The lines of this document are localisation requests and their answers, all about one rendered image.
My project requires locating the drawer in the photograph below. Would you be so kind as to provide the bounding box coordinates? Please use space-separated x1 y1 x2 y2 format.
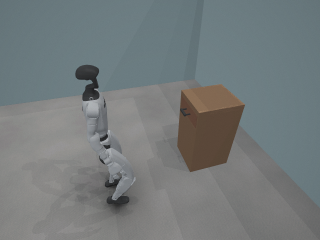
181 96 198 128

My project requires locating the robot left shin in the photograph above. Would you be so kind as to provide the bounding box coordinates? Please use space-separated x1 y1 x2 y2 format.
109 173 118 183

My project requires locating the right robot upper arm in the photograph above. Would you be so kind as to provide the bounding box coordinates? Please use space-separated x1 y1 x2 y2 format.
85 102 100 143

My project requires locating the right robot forearm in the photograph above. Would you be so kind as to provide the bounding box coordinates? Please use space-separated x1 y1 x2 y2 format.
89 136 115 167

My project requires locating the cabinet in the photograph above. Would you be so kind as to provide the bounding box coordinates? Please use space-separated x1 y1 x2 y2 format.
177 84 245 172

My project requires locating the right robot hand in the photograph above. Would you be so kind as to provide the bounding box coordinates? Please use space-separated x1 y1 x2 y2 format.
108 162 127 180

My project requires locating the handle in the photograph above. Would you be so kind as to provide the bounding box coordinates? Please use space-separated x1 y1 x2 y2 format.
180 108 190 117

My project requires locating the left robot foot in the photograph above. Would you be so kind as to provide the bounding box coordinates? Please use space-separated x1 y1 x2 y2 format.
105 177 122 188

